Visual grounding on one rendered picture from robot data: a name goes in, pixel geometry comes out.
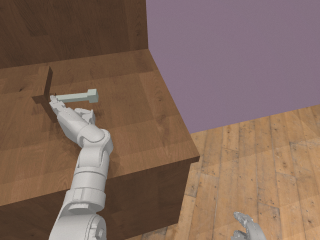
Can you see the robot left hand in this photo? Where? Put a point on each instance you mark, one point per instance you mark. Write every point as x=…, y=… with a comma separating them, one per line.
x=71, y=121

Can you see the counter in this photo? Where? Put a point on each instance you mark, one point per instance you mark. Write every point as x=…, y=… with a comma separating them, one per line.
x=62, y=47

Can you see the robot right hand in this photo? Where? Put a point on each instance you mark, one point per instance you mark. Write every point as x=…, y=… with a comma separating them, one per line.
x=253, y=230

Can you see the tap lever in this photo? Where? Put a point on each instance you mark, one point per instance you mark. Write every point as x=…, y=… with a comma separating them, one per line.
x=91, y=95

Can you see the left robot upper arm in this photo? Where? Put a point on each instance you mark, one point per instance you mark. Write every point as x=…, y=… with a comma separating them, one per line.
x=80, y=227

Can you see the robot left forearm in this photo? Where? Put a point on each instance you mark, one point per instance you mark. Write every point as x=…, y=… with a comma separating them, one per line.
x=86, y=195

